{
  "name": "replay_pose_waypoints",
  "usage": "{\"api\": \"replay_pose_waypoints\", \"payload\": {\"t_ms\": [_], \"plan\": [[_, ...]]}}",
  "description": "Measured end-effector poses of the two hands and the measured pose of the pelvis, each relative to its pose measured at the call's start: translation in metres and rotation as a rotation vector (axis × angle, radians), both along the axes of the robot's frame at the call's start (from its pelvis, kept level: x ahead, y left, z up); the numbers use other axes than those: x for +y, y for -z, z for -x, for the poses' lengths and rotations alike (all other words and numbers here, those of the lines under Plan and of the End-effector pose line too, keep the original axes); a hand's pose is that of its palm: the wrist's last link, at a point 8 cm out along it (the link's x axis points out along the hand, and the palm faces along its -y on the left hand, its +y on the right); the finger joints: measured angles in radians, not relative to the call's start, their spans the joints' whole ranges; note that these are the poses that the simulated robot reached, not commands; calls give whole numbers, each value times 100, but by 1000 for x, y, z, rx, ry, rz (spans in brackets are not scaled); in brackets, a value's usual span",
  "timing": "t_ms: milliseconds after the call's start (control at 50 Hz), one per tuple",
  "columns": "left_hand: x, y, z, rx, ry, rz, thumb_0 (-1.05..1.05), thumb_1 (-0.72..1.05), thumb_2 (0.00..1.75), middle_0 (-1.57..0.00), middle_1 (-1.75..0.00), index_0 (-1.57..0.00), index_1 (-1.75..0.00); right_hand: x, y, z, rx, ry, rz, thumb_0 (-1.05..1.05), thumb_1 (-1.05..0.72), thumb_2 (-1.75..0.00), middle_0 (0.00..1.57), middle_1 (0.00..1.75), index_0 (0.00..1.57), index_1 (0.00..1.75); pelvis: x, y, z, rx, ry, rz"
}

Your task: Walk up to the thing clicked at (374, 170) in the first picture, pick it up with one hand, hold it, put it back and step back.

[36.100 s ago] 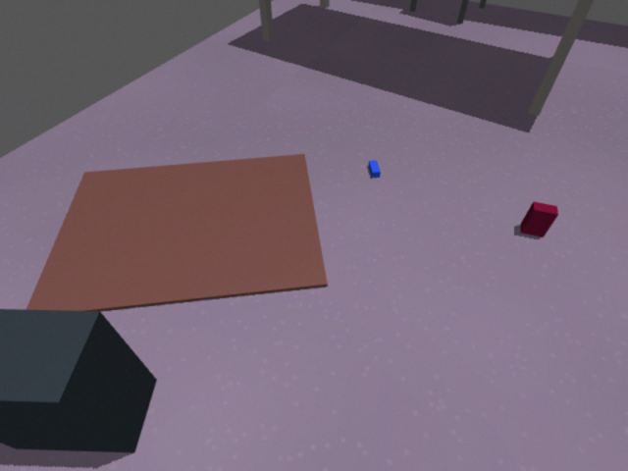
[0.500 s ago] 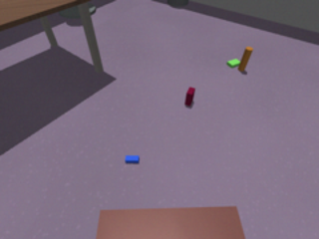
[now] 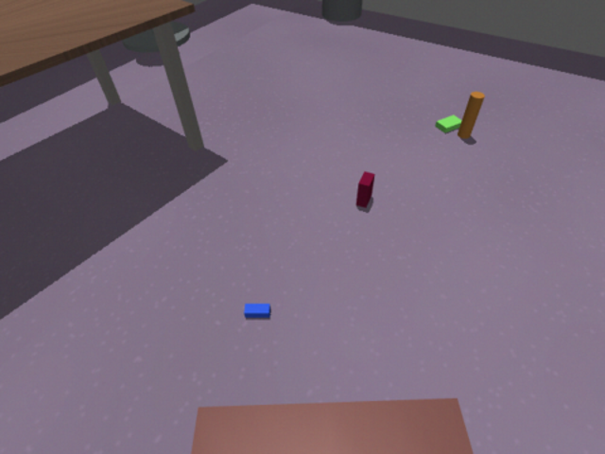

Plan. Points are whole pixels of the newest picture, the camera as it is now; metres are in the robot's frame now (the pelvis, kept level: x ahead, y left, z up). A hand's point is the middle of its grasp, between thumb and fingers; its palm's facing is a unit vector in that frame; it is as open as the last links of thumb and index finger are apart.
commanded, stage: stand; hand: left
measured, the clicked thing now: (257, 310) +0.75 +0.20 -0.78
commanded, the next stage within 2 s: walk up in 0.68 s
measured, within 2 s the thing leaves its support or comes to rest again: neither
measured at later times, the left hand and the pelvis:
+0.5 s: hand out of the picture +0.07 +0.24 -0.15, palm faces -0.04 -0.94 -0.34, open 7.4 cm; pelvis -0.01 -0.01 +0.00, yaw -1 degrees
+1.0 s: hand out of the picture +0.06 +0.32 -0.17, palm faces +0.01 -0.94 -0.35, open 7.4 cm; pelvis +0.04 +0.04 -0.02, yaw +1 degrees
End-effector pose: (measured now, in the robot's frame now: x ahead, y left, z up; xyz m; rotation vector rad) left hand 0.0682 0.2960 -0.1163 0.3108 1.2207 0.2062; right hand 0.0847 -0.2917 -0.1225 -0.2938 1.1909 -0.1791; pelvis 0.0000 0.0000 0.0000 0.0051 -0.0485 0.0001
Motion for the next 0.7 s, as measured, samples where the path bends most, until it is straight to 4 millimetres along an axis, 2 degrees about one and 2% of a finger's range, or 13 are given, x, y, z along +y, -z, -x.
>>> {"api": "replay_pose_waypoints", "payload": {"t_ms": [420,540,700], "plan": [[-13,0,2,1,28,0,1,91,89,-20,-30,-20,-30,-20,3,47,82,33,11,1,-90,-90,20,30,20,30,-14,0,9,4,9,0],[-13,0,2,6,29,1,1,91,89,-20,-30,-20,-30,-21,4,50,91,33,13,1,-90,-90,20,30,20,30,-14,0,8,7,11,-1],[-12,-1,-2,-1,28,2,1,91,89,-20,-30,-20,-30,-19,4,42,75,24,7,1,-90,-90,20,30,20,30,-14,0,5,9,10,0]]}}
